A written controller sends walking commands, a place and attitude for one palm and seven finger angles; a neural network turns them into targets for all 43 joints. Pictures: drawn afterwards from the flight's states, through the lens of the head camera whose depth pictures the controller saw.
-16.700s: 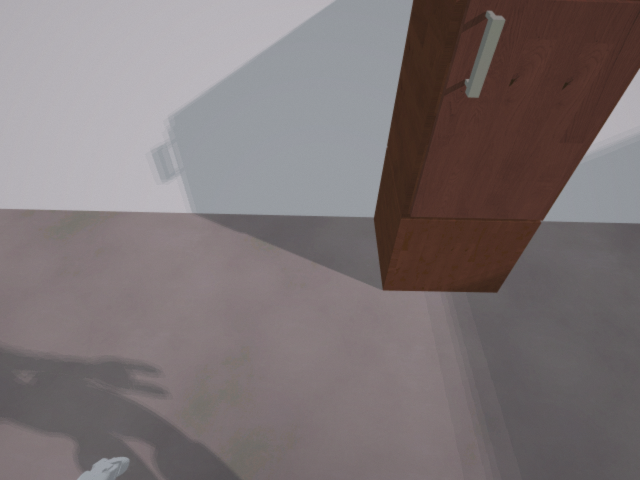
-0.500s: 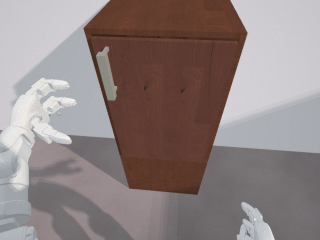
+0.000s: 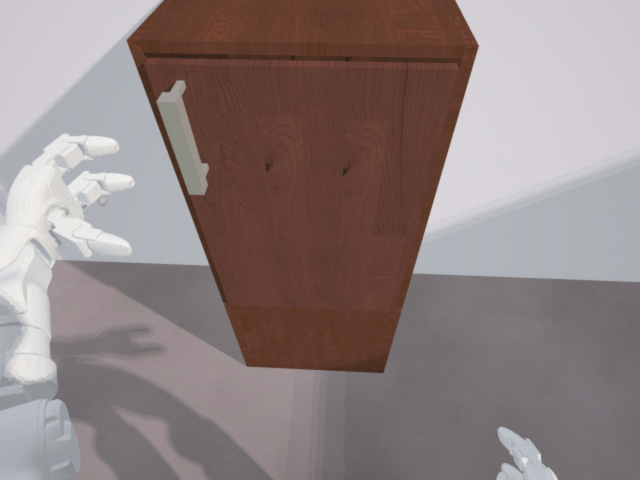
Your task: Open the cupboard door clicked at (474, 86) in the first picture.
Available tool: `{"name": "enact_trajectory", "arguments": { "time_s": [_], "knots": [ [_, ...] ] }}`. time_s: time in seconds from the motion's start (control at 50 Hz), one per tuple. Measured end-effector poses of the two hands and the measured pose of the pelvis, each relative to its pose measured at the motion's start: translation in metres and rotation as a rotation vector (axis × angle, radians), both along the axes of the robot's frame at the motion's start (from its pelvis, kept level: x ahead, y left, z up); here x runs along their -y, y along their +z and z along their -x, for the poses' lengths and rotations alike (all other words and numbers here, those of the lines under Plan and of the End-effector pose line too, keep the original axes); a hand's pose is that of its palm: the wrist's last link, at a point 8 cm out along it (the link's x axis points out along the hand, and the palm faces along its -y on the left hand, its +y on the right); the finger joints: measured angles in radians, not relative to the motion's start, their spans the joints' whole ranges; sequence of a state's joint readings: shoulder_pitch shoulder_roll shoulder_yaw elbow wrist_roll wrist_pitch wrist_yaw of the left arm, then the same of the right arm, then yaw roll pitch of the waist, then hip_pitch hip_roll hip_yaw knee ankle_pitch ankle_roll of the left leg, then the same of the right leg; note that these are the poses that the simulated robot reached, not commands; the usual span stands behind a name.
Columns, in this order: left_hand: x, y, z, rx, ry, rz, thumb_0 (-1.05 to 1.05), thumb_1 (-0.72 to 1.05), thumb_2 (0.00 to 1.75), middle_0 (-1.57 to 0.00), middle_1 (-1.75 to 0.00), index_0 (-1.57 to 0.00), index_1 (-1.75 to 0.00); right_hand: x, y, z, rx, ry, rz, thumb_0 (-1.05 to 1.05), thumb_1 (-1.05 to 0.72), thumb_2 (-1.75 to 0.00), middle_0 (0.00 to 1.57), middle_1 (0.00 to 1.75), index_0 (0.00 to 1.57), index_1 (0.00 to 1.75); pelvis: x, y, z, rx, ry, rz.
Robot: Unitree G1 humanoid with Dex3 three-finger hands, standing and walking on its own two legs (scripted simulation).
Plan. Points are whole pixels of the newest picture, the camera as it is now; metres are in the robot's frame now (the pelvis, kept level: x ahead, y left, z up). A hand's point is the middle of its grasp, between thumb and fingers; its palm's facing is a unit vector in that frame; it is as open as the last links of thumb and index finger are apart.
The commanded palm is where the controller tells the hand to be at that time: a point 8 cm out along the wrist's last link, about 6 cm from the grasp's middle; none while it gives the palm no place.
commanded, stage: move the hooked fingers beside the handle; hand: left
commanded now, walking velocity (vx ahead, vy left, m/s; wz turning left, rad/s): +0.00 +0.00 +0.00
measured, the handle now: (189, 139) +0.53 +0.22 +0.15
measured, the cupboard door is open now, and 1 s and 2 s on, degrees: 0 0 0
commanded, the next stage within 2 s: none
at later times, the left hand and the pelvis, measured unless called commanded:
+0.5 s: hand (124, 163) +0.45 +0.28 +0.17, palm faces +0.00 -1.00 -0.02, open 14.0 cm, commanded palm +0.43 +0.33 +0.16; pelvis +0.00 +0.01 -0.01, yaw -1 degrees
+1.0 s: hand (133, 154) +0.48 +0.28 +0.16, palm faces -0.01 -1.00 +0.00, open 14.0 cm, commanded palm +0.45 +0.33 +0.15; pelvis +0.01 +0.02 -0.01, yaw -2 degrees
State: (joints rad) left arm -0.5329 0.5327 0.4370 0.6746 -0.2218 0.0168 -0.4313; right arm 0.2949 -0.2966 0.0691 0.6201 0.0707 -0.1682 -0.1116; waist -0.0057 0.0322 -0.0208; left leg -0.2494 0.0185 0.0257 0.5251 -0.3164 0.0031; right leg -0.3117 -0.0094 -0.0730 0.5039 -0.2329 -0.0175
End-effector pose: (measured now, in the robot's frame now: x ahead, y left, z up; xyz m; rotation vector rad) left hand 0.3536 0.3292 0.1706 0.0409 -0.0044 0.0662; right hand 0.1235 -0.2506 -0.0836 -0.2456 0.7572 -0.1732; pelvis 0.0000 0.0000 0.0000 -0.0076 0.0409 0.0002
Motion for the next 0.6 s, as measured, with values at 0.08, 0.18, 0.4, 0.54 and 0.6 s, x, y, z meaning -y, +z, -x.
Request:
{"name": "enact_trajectory", "arguments": {
  "time_s": [0.08,0.18,0.4,0.54,0.6],
  "knots": [
    [0.004,0.008,-0.011,0.039,-0.023,0.011,-0.01,-0.50,0.30,-0.30,-1.20,-0.30,-1.20,0.003,-0.003,0.008,-0.031,-0.009,0.007,0.01,-0.91,-0.90,0.21,0.30,0.20,0.30,0.001,-0.001,0.000,-0.010,0.001,0.000],
    [-0.003,0.002,-0.026,-0.019,-0.017,0.038,-0.01,-0.50,0.30,-0.31,-1.20,-0.30,-1.20,0.008,-0.007,0.023,-0.072,-0.038,0.013,0.01,-0.90,-0.90,0.21,0.30,0.20,0.30,0.001,-0.002,0.001,-0.032,-0.001,-0.001],
    [-0.006,0.001,-0.058,0.013,-0.048,0.024,-0.01,-0.50,0.30,-0.30,-1.20,-0.29,-1.20,0.017,-0.017,0.072,-0.245,-0.097,0.058,0.01,-0.91,-0.90,0.21,0.30,0.20,0.30,-0.004,-0.006,0.003,-0.083,-0.004,0.006],
    [-0.004,-0.003,-0.083,-0.028,-0.064,0.013,-0.01,-0.50,0.30,-0.30,-1.20,-0.30,-1.20,0.014,-0.020,0.098,-0.326,-0.142,0.059,0.01,-0.91,-0.90,0.21,0.30,0.20,0.30,-0.011,-0.008,0.001,-0.122,-0.014,0.008],
    [-0.003,-0.003,-0.090,-0.011,-0.067,0.016,-0.01,-0.50,0.30,-0.30,-1.20,-0.30,-1.20,0.011,-0.021,0.106,-0.357,-0.156,0.052,0.01,-0.91,-0.90,0.21,0.30,0.20,0.30,-0.013,-0.008,-0.001,-0.132,-0.020,0.008]
  ]
}}
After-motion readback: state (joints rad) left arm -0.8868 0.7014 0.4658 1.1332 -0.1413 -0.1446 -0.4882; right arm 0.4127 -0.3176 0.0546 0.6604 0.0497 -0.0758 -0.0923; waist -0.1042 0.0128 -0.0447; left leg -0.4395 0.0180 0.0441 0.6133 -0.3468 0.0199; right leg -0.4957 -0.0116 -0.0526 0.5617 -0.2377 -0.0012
